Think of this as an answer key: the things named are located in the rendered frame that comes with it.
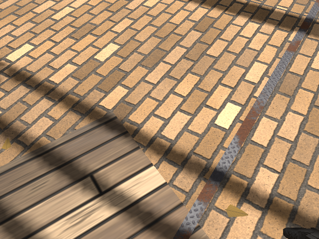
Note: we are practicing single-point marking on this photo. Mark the robot right hand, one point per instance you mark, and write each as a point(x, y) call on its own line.
point(301, 233)

